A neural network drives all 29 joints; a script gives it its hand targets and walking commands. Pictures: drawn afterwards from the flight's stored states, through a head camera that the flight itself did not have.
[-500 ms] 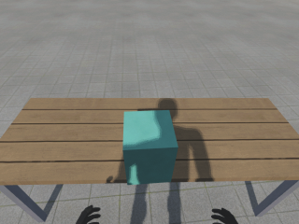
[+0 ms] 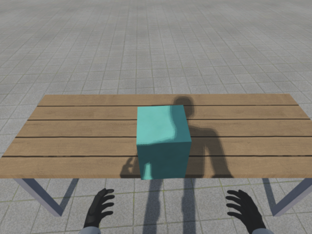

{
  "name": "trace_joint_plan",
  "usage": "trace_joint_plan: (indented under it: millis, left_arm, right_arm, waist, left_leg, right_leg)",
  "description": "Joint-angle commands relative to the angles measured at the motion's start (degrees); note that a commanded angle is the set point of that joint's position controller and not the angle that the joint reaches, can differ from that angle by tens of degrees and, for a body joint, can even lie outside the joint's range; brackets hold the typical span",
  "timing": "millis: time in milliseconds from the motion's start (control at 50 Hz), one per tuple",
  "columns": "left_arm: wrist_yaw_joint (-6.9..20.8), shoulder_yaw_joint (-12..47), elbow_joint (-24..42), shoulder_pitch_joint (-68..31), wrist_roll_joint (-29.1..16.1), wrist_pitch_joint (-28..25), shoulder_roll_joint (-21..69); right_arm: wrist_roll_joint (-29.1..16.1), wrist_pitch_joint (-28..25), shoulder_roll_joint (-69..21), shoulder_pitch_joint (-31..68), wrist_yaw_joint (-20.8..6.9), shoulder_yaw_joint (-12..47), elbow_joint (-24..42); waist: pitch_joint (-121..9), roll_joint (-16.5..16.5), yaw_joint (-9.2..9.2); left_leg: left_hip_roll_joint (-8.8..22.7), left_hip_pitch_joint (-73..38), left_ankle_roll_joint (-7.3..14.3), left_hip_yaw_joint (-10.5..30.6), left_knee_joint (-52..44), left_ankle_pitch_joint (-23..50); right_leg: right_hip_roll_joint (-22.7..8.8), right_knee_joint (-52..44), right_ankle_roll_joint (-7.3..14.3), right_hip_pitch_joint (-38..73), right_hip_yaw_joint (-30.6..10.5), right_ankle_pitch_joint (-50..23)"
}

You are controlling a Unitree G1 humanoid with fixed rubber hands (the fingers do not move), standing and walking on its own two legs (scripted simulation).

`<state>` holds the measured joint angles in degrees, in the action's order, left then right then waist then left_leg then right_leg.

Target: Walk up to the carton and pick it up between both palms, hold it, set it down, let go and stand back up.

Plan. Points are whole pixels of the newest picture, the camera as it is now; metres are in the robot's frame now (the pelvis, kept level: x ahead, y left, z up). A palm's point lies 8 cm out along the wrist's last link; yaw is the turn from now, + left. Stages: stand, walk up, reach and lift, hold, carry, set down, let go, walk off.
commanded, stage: reach and lift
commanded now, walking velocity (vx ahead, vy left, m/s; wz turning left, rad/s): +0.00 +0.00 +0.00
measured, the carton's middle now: (161, 143) +0.48 -0.01 -0.09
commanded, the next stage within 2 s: none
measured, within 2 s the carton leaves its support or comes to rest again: neither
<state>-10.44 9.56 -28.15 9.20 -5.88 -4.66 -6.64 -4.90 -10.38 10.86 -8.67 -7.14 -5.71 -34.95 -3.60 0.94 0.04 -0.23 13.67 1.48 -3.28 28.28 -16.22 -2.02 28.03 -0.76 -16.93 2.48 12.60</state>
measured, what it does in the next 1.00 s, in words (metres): stands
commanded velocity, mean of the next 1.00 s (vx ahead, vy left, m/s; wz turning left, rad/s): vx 0.00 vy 0.00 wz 0.00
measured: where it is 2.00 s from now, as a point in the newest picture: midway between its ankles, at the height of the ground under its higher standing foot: outside the picture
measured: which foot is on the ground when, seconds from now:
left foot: down 0.00-1.00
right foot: down 0.00-1.00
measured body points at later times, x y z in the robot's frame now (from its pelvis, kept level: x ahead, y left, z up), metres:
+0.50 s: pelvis +0.00 +0.00 +0.00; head +0.02 -0.01 +0.45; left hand +0.26 +0.16 -0.03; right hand +0.27 -0.23 -0.03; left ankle -0.02 +0.10 -0.74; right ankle +0.02 -0.13 -0.74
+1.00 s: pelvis +0.00 -0.03 -0.01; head +0.06 -0.03 +0.44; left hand +0.35 +0.14 -0.02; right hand +0.35 -0.24 -0.01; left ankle -0.02 +0.10 -0.74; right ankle +0.02 -0.13 -0.74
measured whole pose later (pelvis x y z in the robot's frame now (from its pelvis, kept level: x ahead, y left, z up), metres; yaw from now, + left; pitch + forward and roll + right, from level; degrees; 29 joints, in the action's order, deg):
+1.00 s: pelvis +0.00 -0.03 -0.01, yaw -2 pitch +15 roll +0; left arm -7.3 -2.2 -60.0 -24.7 -8.5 -26.5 -5.4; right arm -13.6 -26.8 13.2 27.4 -2.1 4.4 -63.4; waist -9.8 -0.2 -0.8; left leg 2.3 30.2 -1.1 -3.4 31.0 -15.8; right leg 1.1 30.7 1.7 -34.4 0.8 11.5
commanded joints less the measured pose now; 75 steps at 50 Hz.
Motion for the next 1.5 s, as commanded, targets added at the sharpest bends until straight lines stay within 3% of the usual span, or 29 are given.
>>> trace_joint_plan:
  millis: [0,300,480,500,520,680,700,740,760,780,800,820,840,900,980,1040,1060,1080,1120,1200,1220,1260,1280,1300,1380,1400,1420,1460,1480]
  left_arm:
    - [0.0,-1.0,1.4,-10.6,-1.3,-6.0,-1.1]
    - [-0.3,-1.0,-10.5,-22.0,-3.0,-24.0,-0.7]
    - [-0.3,-2.7,-12.8,-27.4,-2.6,-24.3,-0.1]
    - [0.2,-1.9,-14.0,-25.2,-1.4,-24.6,3.3]
    - [0.4,-2.9,-13.9,-27.4,-1.5,-24.3,3.7]
    - [0.4,-7.1,-13.8,-31.6,-0.8,-24.1,2.3]
    - [0.4,-4.4,-14.7,-40.6,-2.7,-23.2,1.5]
    - [1.5,-8.6,-17.0,-34.1,-0.4,-22.7,1.2]
    - [1.5,-10.0,-11.4,-41.1,-1.3,-23.9,-1.4]
    - [1.8,-10.1,-15.0,-35.3,-0.3,-24.4,0.5]
    - [1.6,-10.8,-13.6,-48.1,-2.6,-24.2,-2.9]
    - [1.5,-10.5,-16.6,-39.8,-2.0,-24.9,-0.5]
    - [1.6,-12.3,-17.1,-47.0,-3.2,-25.2,-3.4]
    - [3.6,-13.4,-28.3,-41.7,-2.6,-23.5,-2.9]
    - [3.9,-12.4,-23.9,-57.4,-4.7,-22.6,-6.4]
    - [4.5,-14.5,-20.8,-49.7,-2.5,-22.8,-2.7]
    - [4.7,-14.2,-23.3,-57.6,-3.7,-21.4,-4.7]
    - [5.5,-14.7,-29.8,-54.5,-2.7,-20.7,-4.6]
    - [6.0,-14.8,-30.9,-55.7,-2.7,-20.0,-4.9]
    - [4.5,-13.6,-27.5,-62.0,-4.4,-20.1,-4.6]
    - [4.2,-13.6,-30.2,-67.7,-5.2,-19.7,-6.2]
    - [3.0,-11.8,-25.6,-66.2,-6.7,-18.9,-5.7]
    - [3.1,-12.1,-29.1,-68.4,-6.6,-19.2,-7.1]
    - [3.1,-9.9,-32.0,-69.6,-8.1,-18.7,-6.0]
    - [2.4,-8.9,-32.5,-74.9,-9.0,-16.7,-7.3]
    - [2.5,-10.1,-33.5,-67.5,-6.8,-15.9,-4.5]
    - [2.4,-11.1,-35.0,-83.7,-8.6,-15.3,-10.6]
    - [1.9,-10.4,-34.9,-81.8,-9.1,-14.8,-10.7]
    - [2.5,-10.2,-40.8,-76.1,-8.1,-13.8,-8.4]
  right_arm:
    - [-1.3,-3.7,6.2,10.9,0.2,-1.0,2.9]
    - [-5.8,-14.1,8.2,23.1,1.7,1.0,-6.3]
    - [-6.4,-14.4,8.8,30.9,1.8,1.4,-11.0]
    - [-8.0,-18.1,10.7,30.4,1.7,1.4,-19.6]
    - [-7.3,-18.9,11.7,31.1,1.4,0.6,-16.7]
    - [-9.8,-20.2,12.7,39.4,1.4,4.5,-18.5]
    - [-9.0,-19.4,12.5,46.4,1.6,5.2,-20.3]
    - [-9.2,-20.2,11.3,40.8,2.5,6.3,-19.8]
    - [-9.9,-21.0,11.6,46.0,2.7,6.8,-16.4]
    - [-10.1,-21.2,9.7,40.8,3.1,8.1,-17.8]
    - [-9.5,-19.9,11.1,51.0,3.7,6.8,-17.6]
    - [-9.5,-20.3,9.3,44.5,3.7,7.9,-19.5]
    - [-9.4,-19.7,9.7,51.9,3.8,8.1,-17.0]
    - [-9.4,-18.2,6.4,47.9,5.1,10.7,-21.9]
    - [-8.5,-16.8,8.8,60.5,7.0,6.9,-22.0]
    - [-9.0,-18.2,8.7,54.3,7.7,6.4,-21.0]
    - [-7.3,-16.9,10.5,63.8,8.3,6.7,-20.5]
    - [-7.4,-15.6,7.6,61.1,8.5,7.6,-24.0]
    - [-6.6,-14.3,8.0,61.9,8.5,6.7,-27.5]
    - [-7.2,-13.4,10.1,67.7,7.9,5.6,-26.5]
    - [-7.2,-12.0,10.1,73.7,7.5,5.0,-28.1]
    - [-9.2,-10.8,11.5,72.8,7.0,6.4,-23.8]
    - [-9.0,-9.7,9.6,74.6,6.7,7.0,-24.8]
    - [-9.0,-8.6,10.3,75.1,6.4,7.4,-28.0]
    - [-9.4,-6.8,11.9,81.3,6.0,7.6,-28.7]
    - [-10.1,-6.8,10.5,73.3,5.8,8.6,-32.3]
    - [-10.4,-5.5,11.8,88.8,6.2,8.0,-31.7]
    - [-12.3,-4.8,11.6,86.9,6.4,9.2,-32.1]
    - [-11.8,-4.4,10.3,82.6,6.3,10.4,-36.0]
  waist:
    - [-4.3,-3.1,-0.06]
    - [-9.0,-3.1,0.0]
    - [-11.3,-3.6,0.0]
    - [-13.5,-1.7,0.07]
    - [-17.8,-0.9,0.14]
    - [-22.2,-4.0,-1.87]
    - [-23.1,-0.8,-0.03]
    - [-22.3,-2.7,-1.18]
    - [-28.7,-2.6,-1.9]
    - [-26.8,-3.3,-1.78]
    - [-30.8,-3.9,-0.94]
    - [-30.3,-5.1,-1.12]
    - [-33.4,-6.2,-2.1]
    - [-29.4,-6.7,-1.82]
    - [-37.0,-2.3,0.05]
    - [-40.3,-0.4,0.42]
    - [-41.4,-3.0,0.37]
    - [-36.3,-4.5,0.04]
    - [-32.8,-3.1,0.56]
    - [-35.1,-2.5,1.26]
    - [-35.0,-2.4,0.47]
    - [-37.6,-2.6,-0.16]
    - [-36.7,-4.7,-0.86]
    - [-35.9,-3.3,0.53]
    - [-40.3,-0.6,-0.79]
    - [-39.1,-0.5,-1.02]
    - [-39.0,-1.8,-1.38]
    - [-41.7,-2.1,-2.22]
    - [-37.3,-2.2,-2.21]
  left_leg:
    - [6.6,2.1,1.2,6.4,-7.7,5.3]
    - [6.8,-0.4,1.1,5.5,-5.0,11.0]
    - [7.1,-1.9,1.2,5.3,-3.4,14.6]
    - [1.4,6.3,-8.0,6.1,-2.0,12.5]
    - [1.5,3.9,-8.1,5.2,-1.5,12.1]
    - [-0.1,3.9,-6.7,3.0,0.9,21.2]
    - [-0.7,5.5,-7.8,3.2,1.5,22.7]
    - [-1.7,8.8,-7.0,2.1,1.4,22.9]
    - [-2.4,9.9,-6.1,0.9,1.2,21.9]
    - [-2.3,10.9,-5.3,1.1,1.3,23.3]
    - [-2.6,13.1,-5.3,1.0,0.2,18.5]
    - [-2.1,12.3,-5.0,0.5,0.1,19.6]
    - [-2.6,15.4,-4.3,0.2,-0.3,18.2]
    - [-2.2,21.6,-2.2,-0.1,-0.9,12.2]
    - [-2.2,19.7,-3.2,0.0,-0.7,15.4]
    - [-2.4,14.3,-4.5,-0.4,0.1,24.7]
    - [-2.6,15.5,-4.5,0.4,-1.0,23.6]
    - [-2.3,17.9,-4.0,0.2,-1.6,20.8]
    - [-1.7,18.0,-4.2,0.8,-3.5,15.7]
    - [-1.0,11.0,-5.5,2.0,-3.1,20.0]
    - [-1.0,12.9,-5.6,1.6,-3.5,14.4]
    - [-0.3,9.0,-4.9,1.4,-4.1,15.7]
    - [0.0,11.9,-4.1,1.2,-3.5,12.6]
    - [0.3,13.6,-4.3,1.9,-3.8,10.9]
    - [0.4,14.2,-4.3,1.5,-3.0,10.3]
    - [0.8,12.0,-4.7,1.5,-2.8,14.9]
    - [0.0,16.2,-4.0,1.4,-2.6,9.2]
    - [0.2,16.6,-3.5,0.8,-2.2,9.4]
    - [0.3,18.2,-3.2,1.3,-2.2,8.1]
  right_leg:
    - [-4.4,-4.6,1.9,4.4,-4.0,-4.6]
    - [-4.9,-3.0,2.3,5.7,-3.8,-9.9]
    - [-5.1,-1.7,2.4,6.8,-3.5,-13.4]
    - [6.0,0.1,2.2,-11.1,-1.5,-7.5]
    - [5.2,-0.7,1.7,-11.0,-1.5,-7.2]
    - [6.4,0.0,1.1,-4.5,-2.9,-17.1]
    - [7.0,1.5,1.4,-1.2,-2.8,-21.1]
    - [6.0,1.7,1.2,7.2,-4.6,-27.2]
    - [6.2,2.5,0.3,8.6,-4.5,-29.0]
    - [5.5,3.1,0.1,11.3,-5.8,-31.2]
    - [5.8,3.3,-0.6,10.7,-4.7,-28.3]
    - [5.2,3.5,-0.4,11.6,-5.5,-29.4]
    - [5.1,3.5,-1.4,11.9,-5.9,-29.6]
    - [2.0,2.7,-1.9,14.4,-8.4,-26.5]
    - [3.6,2.7,-1.9,10.2,-6.4,-28.1]
    - [4.6,2.2,-1.1,11.8,-6.2,-36.6]
    - [4.9,2.0,-1.7,12.4,-4.8,-36.5]
    - [3.9,1.8,-2.0,13.5,-5.2,-35.2]
    - [3.5,0.6,-2.0,10.6,-4.6,-28.1]
    - [5.0,-2.2,-0.7,4.5,-3.5,-24.7]
    - [5.0,-1.9,-1.1,2.7,-3.0,-19.8]
    - [5.2,-2.8,-1.0,2.0,-2.3,-18.5]
    - [4.6,-2.6,-1.5,1.7,-3.0,-15.8]
    - [4.1,-2.3,-1.4,1.4,-3.0,-13.7]
    - [3.9,-1.6,-1.5,0.5,-2.9,-13.0]
    - [3.7,-1.8,-0.9,1.3,-3.1,-16.9]
    - [3.8,-1.3,-2.0,-0.9,-2.9,-12.4]
    - [3.2,-0.7,-2.2,0.5,-2.9,-12.9]
    - [2.6,-0.6,-2.0,1.8,-3.6,-12.0]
